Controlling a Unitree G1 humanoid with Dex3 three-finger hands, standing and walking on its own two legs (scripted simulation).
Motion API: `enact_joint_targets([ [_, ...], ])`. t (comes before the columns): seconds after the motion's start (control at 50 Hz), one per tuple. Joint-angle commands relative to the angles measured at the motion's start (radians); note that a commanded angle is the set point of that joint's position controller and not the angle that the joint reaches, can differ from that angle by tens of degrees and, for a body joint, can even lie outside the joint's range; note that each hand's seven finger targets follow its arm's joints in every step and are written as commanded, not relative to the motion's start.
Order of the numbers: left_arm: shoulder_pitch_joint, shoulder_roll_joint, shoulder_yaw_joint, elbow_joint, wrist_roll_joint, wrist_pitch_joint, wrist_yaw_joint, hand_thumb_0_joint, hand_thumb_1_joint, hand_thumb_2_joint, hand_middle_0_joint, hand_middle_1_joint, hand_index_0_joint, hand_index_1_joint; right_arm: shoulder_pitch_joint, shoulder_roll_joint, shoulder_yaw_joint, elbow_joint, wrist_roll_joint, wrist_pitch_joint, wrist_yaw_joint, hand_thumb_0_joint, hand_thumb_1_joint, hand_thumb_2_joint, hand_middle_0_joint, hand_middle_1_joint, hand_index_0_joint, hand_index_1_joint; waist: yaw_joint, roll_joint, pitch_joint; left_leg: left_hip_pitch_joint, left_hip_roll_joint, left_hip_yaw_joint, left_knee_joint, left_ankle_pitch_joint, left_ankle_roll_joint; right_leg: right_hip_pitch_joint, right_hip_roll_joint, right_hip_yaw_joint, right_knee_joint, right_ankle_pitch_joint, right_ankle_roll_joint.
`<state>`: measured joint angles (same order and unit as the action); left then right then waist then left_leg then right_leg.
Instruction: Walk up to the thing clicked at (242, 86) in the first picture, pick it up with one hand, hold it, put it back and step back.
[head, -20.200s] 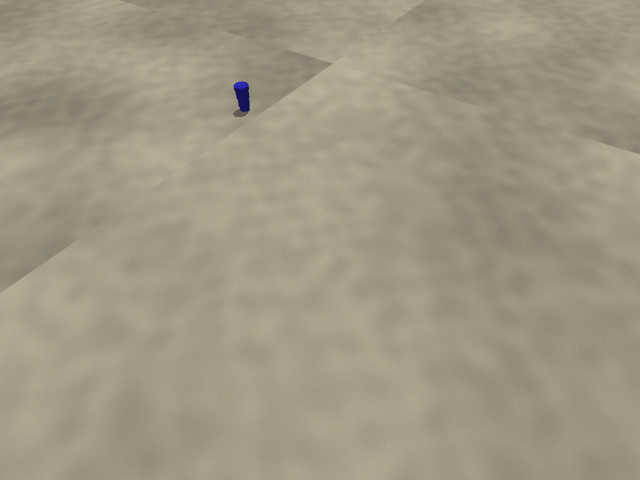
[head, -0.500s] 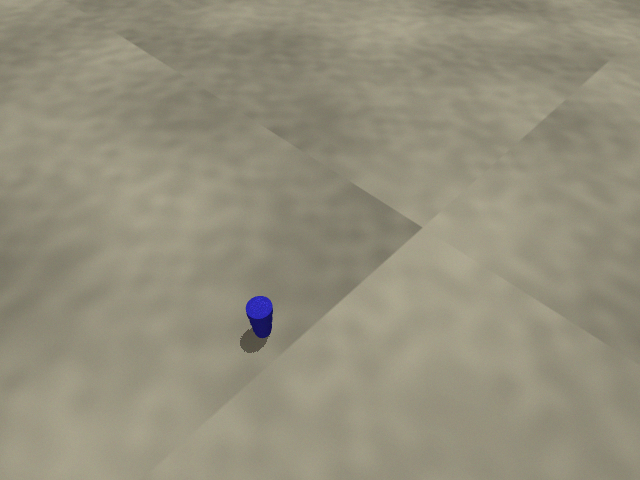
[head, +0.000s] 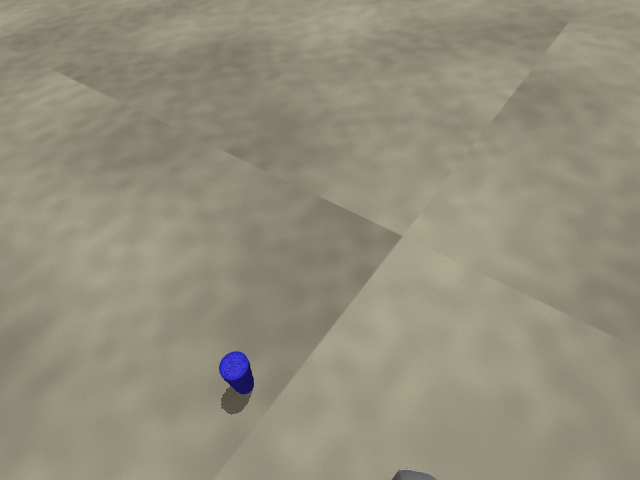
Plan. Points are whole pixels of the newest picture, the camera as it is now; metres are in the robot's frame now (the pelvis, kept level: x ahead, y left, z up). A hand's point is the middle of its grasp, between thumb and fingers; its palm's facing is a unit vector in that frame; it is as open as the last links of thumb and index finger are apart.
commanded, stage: walk up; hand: left
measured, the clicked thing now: (239, 375) +0.51 +0.30 -0.68
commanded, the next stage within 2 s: none
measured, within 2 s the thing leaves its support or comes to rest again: neither
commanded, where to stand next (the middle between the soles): +0.20 +0.04 m, yaw +3 degrees
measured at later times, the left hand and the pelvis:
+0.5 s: hand (170, 466) +0.18 +0.24 -0.16, palm faces +0.01 -0.94 -0.33, open 7.4 cm; pelvis +0.09 -0.01 +0.00, yaw +2 degrees
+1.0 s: hand out of the picture +0.11 +0.27 -0.13, palm faces +0.02 -0.90 -0.44, open 7.4 cm; pelvis +0.06 -0.02 +0.00, yaw +2 degrees
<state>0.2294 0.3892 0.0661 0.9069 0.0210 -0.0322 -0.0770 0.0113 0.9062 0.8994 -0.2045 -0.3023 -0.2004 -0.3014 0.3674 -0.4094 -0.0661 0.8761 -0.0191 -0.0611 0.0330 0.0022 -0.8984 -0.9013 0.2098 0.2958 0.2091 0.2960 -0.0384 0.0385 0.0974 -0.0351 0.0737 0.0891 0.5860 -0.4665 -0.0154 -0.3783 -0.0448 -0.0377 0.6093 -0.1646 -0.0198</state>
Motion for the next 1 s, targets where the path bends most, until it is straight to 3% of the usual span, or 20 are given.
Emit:
enact_joint_targets([
  [0.0, 0.252, 0.350, 0.106, -0.050, -0.011, -0.043, 0.037, 0.000, 0.900, 0.900, -0.200, -0.300, -0.200, -0.300, 0.046, -0.163, -0.030, -0.123, 0.025, -0.019, -0.026, 0.000, -0.900, -0.900, 0.200, 0.300, 0.200, 0.300, 0.140, -0.360, -0.162, -0.545, -0.121, -0.041, 0.562, -0.064, 0.052, 0.518, -0.346, 0.634, -0.324, -0.064, -0.227],
  [0.04, 0.179, 0.305, 0.094, -0.086, -0.030, -0.031, 0.046, 0.000, 0.900, 0.900, -0.200, -0.300, -0.200, -0.300, 0.006, -0.222, -0.048, -0.089, 0.017, -0.015, -0.037, 0.000, -0.900, -0.900, 0.200, 0.300, 0.200, 0.300, 0.116, -0.219, -0.071, -0.525, -0.052, -0.160, 0.660, -0.052, 0.053, 0.335, -0.337, 0.539, -0.311, 0.036, -0.270],
  [0.12, 0.056, 0.227, 0.059, -0.130, -0.021, -0.036, 0.060, 0.000, 0.900, 0.900, -0.200, -0.300, -0.200, -0.300, 0.077, -0.159, -0.034, -0.052, 0.026, 0.010, -0.022, 0.000, -0.900, -0.900, 0.200, 0.300, 0.200, 0.300, 0.035, -0.189, -0.028, -0.392, -0.045, -0.141, 0.538, 0.114, 0.038, 0.114, -0.160, 0.175, -0.293, 0.182, -0.178],
  [0.22, 0.043, 0.197, 0.038, -0.141, -0.008, -0.035, 0.083, 0.000, 0.900, 0.900, -0.200, -0.300, -0.200, -0.300, -0.002, -0.117, -0.017, -0.052, 0.021, 0.015, -0.037, 0.000, -0.900, -0.900, 0.200, 0.300, 0.200, 0.300, 0.051, -0.171, -0.063, -0.371, -0.046, -0.109, 0.249, 0.162, -0.010, 0.168, -0.176, 0.067, -0.195, 0.626, -0.200],
  [0.3, 0.009, 0.230, 0.030, -0.147, -0.026, -0.011, 0.090, 0.000, 0.900, 0.900, -0.200, -0.300, -0.200, -0.300, -0.047, -0.127, -0.020, -0.051, 0.010, 0.018, -0.045, 0.000, -0.900, -0.900, 0.200, 0.300, 0.200, 0.300, 0.054, -0.169, -0.111, -0.273, -0.057, -0.070, 0.117, 0.243, 0.023, 0.168, -0.211, 0.106, -0.070, 0.611, -0.177],
  [0.36, -0.029, 0.214, 0.016, -0.147, -0.044, 0.011, 0.097, 0.000, 0.900, 0.900, -0.200, -0.300, -0.200, -0.300, -0.020, -0.181, -0.040, -0.038, -0.002, 0.018, -0.050, 0.000, -0.900, -0.900, 0.200, 0.300, 0.200, 0.300, 0.012, -0.042, -0.146, -0.130, -0.014, -0.159, -0.078, 0.552, 0.074, 0.064, -0.158, 0.095, 0.082, 0.291, -0.100],
  [0.38, -0.005, 0.183, 0.012, -0.149, -0.054, 0.020, 0.096, 0.000, 0.900, 0.900, -0.200, -0.300, -0.200, -0.300, -0.055, -0.257, -0.057, -0.064, -0.010, 0.020, -0.052, 0.000, -0.900, -0.900, 0.200, 0.300, 0.200, 0.300, 0.031, 0.121, -0.172, -0.119, 0.154, -0.372, -0.141, 0.709, 0.140, 0.020, -0.041, 0.031, 0.207, 0.055, -0.038],
  [0.4, 0.039, 0.165, 0.009, -0.130, -0.062, 0.037, 0.102, 0.000, 0.900, 0.900, -0.200, -0.300, -0.200, -0.300, -0.113, -0.280, -0.056, -0.089, -0.003, 0.022, -0.049, 0.000, -0.900, -0.900, 0.200, 0.300, 0.200, 0.300, 0.057, 0.195, -0.163, -0.132, 0.250, -0.515, -0.193, 0.737, 0.230, -0.015, 0.075, 0.027, 0.324, -0.407, -0.014],
  [0.42, 0.057, 0.190, 0.014, -0.106, -0.057, 0.052, 0.111, 0.000, 0.900, 0.900, -0.200, -0.300, -0.200, -0.300, -0.137, -0.286, -0.057, -0.087, 0.003, 0.022, -0.051, 0.000, -0.900, -0.900, 0.200, 0.300, 0.200, 0.300, 0.048, 0.191, -0.173, -0.166, 0.291, -0.550, -0.178, 0.671, 0.311, 0.026, 0.050, 0.095, 0.430, -0.498, -0.013],
  [0.5, 0.031, 0.202, 0.023, -0.053, -0.043, 0.052, 0.101, 0.000, 0.900, 0.900, -0.200, -0.300, -0.200, -0.300, -0.211, -0.220, -0.036, -0.101, 0.005, 0.034, -0.054, 0.000, -0.900, -0.900, 0.200, 0.300, 0.200, 0.300, 0.054, 0.152, -0.164, -0.228, 0.153, -0.334, -0.156, 0.561, 0.227, 0.018, 0.059, 0.109, 0.452, -0.414, -0.018],
  [0.58, 0.030, 0.183, 0.016, -0.028, -0.035, 0.025, 0.103, 0.000, 0.900, 0.900, -0.200, -0.300, -0.200, -0.300, -0.188, -0.202, -0.033, -0.085, -0.005, 0.052, -0.044, 0.000, -0.900, -0.900, 0.200, 0.300, 0.200, 0.300, 0.031, 0.143, -0.202, -0.090, 0.140, -0.330, -0.095, 0.543, 0.220, 0.024, 0.040, 0.033, 0.171, -0.388, 0.015],
  [0.64, 0.091, 0.168, 0.017, 0.026, -0.021, -0.004, 0.115, 0.000, 0.900, 0.900, -0.200, -0.300, -0.200, -0.300, -0.239, -0.197, -0.028, -0.085, 0.002, 0.076, -0.033, 0.000, -0.900, -0.900, 0.200, 0.300, 0.200, 0.300, 0.073, 0.097, -0.211, -0.128, 0.094, -0.246, 0.045, 0.581, 0.179, 0.191, 0.060, -0.008, -0.212, -0.106, 0.019],
  [0.68, 0.046, 0.254, 0.032, 0.005, 0.010, -0.031, 0.127, 0.000, 0.900, 0.900, -0.200, -0.300, -0.200, -0.300, -0.257, -0.126, -0.004, -0.094, 0.027, 0.082, -0.024, 0.000, -0.900, -0.900, 0.200, 0.300, 0.200, 0.300, 0.058, -0.087, -0.158, -0.364, -0.002, -0.182, 0.166, 0.458, 0.081, 0.284, -0.151, 0.320, -0.252, 0.100, -0.048],
  [0.7, -0.021, 0.337, 0.045, -0.007, 0.006, -0.026, 0.126, 0.000, 0.900, 0.900, -0.200, -0.300, -0.200, -0.300, -0.294, -0.134, -0.011, -0.100, 0.022, 0.089, -0.031, 0.000, -0.900, -0.900, 0.200, 0.300, 0.200, 0.300, 0.063, -0.192, -0.100, -0.402, -0.076, -0.162, 0.214, 0.006, 0.047, 0.150, -0.325, 0.452, -0.262, 0.155, -0.183],
  [0.72, -0.073, 0.373, 0.048, -0.027, 0.012, -0.027, 0.125, 0.000, 0.900, 0.900, -0.200, -0.300, -0.200, -0.300, -0.300, -0.174, -0.030, -0.087, 0.011, 0.095, -0.038, 0.000, -0.900, -0.900, 0.200, 0.300, 0.200, 0.300, 0.058, -0.216, -0.043, -0.347, -0.049, -0.203, 0.324, -0.070, 0.036, 0.022, -0.383, 0.513, -0.257, 0.177, -0.252],
  [0.78, -0.079, 0.256, 0.029, -0.026, 0.004, -0.039, 0.122, 0.000, 0.900, 0.900, -0.200, -0.300, -0.200, -0.300, -0.291, -0.159, -0.027, -0.048, 0.022, 0.087, -0.021, 0.000, -0.900, -0.900, 0.200, 0.300, 0.200, 0.300, 0.033, -0.163, -0.002, -0.418, -0.081, -0.207, 0.301, 0.000, 0.045, 0.177, -0.230, 0.246, -0.182, 0.406, -0.168],
  [0.82, -0.012, 0.243, 0.027, -0.010, 0.009, -0.044, 0.120, 0.000, 0.900, 0.900, -0.200, -0.300, -0.200, -0.300, -0.301, -0.131, -0.015, -0.044, 0.022, 0.075, -0.018, 0.000, -0.900, -0.900, 0.200, 0.300, 0.200, 0.300, 0.064, -0.202, -0.051, -0.384, -0.071, -0.153, 0.176, 0.051, 0.044, 0.261, -0.185, 0.196, -0.133, 0.519, -0.122],
  [0.92, -0.067, 0.240, 0.018, -0.040, -0.008, -0.021, 0.104, 0.000, 0.900, 0.900, -0.200, -0.300, -0.200, -0.300, -0.220, -0.142, -0.025, 0.022, 0.006, 0.044, -0.021, 0.000, -0.900, -0.900, 0.200, 0.300, 0.200, 0.300, 0.020, -0.209, -0.164, -0.096, -0.067, -0.096, -0.179, 0.336, 0.052, 0.216, -0.121, 0.105, 0.007, 0.353, -0.059],
  [0.94, -0.052, 0.203, 0.007, -0.054, -0.015, -0.019, 0.102, 0.000, 0.900, 0.900, -0.200, -0.300, -0.200, -0.300, -0.175, -0.190, -0.039, 0.036, -0.002, 0.034, -0.028, 0.000, -0.900, -0.900, 0.200, 0.300, 0.200, 0.300, 0.008, -0.115, -0.222, 0.048, 0.019, -0.229, -0.190, 0.480, 0.093, 0.107, -0.072, 0.069, 0.123, 0.268, -0.022],
  [0.98, -0.042, 0.181, 0.001, -0.033, -0.023, -0.005, 0.106, 0.000, 0.900, 0.900, -0.200, -0.300, -0.200, -0.300, -0.204, -0.263, -0.050, 0.029, 0.012, 0.029, -0.030, 0.000, -0.900, -0.900, 0.200, 0.300, 0.200, 0.300, 0.020, 0.068, -0.236, 0.017, 0.243, -0.480, -0.181, 0.454, 0.267, 0.017, 0.024, 0.019, 0.172, -0.381, 0.008],
])
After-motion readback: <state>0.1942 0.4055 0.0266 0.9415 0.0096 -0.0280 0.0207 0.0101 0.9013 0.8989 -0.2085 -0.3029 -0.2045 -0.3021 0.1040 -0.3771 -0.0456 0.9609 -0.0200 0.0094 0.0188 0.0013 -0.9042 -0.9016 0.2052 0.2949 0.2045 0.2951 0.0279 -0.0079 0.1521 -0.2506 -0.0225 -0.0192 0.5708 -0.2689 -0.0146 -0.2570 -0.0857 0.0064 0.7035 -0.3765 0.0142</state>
